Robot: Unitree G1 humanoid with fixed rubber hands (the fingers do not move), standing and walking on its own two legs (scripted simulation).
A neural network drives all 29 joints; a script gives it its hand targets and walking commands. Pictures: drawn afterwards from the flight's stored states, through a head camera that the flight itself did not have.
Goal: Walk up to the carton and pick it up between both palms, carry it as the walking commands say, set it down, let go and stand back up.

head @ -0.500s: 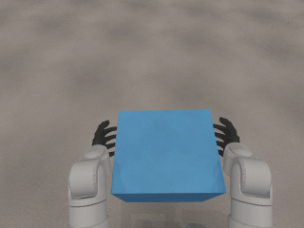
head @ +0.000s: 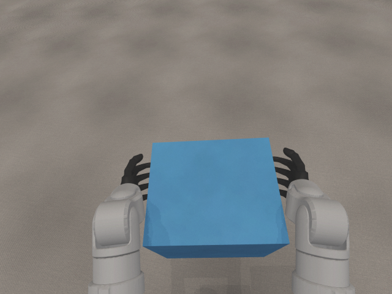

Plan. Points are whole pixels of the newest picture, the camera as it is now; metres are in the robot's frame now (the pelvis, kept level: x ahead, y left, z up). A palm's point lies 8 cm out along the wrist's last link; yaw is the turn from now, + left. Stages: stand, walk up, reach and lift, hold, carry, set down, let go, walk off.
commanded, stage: carry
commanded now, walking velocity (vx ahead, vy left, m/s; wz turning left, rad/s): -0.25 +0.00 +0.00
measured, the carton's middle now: (212, 204) +0.29 -0.01 +0.01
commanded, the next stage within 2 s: none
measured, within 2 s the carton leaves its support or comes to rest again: neither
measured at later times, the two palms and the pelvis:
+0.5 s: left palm out of the picture +0.09 +0.16 +0.09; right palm out of the picture +0.09 -0.14 +0.08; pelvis -0.19 +0.02 -0.01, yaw -2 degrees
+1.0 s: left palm out of the picture -0.12 +0.22 +0.07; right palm out of the picture -0.10 -0.08 +0.08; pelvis -0.39 +0.05 +0.00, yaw +1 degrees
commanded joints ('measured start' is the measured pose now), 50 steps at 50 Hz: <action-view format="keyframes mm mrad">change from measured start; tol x32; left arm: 1 -387 -899 -674 -43 -444 9 -302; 50 -604 -985 -755 -90 -514 -10 -306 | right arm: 1 -374 931 705 24 442 19 331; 50 -451 992 659 27 431 -16 349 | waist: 1 36 -212 -305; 6 2 262 -206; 22 8 165 -338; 26 29 -326 -221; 50 14 105 -213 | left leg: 1 6 -22 57 -254 32 26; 7 164 405 -258 -478 862 247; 12 274 239 -76 -376 912 181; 23 189 227 -146 -406 586 135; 26 -216 37 48 66 -71 12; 30 -226 1 -79 477 90 -18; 41 -29 -16 44 -172 -12 24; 50 139 273 -92 -484 565 162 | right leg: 1 357 -234 260 -141 255 -117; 6 -127 24 -15 376 -436 77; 10 -162 50 98 739 -280 68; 24 346 -58 82 -219 -118 26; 26 254 -415 360 -176 413 -164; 33 318 -190 142 -86 400 -126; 44 276 -186 196 -118 83 -29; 50 -99 28 113 576 -232 61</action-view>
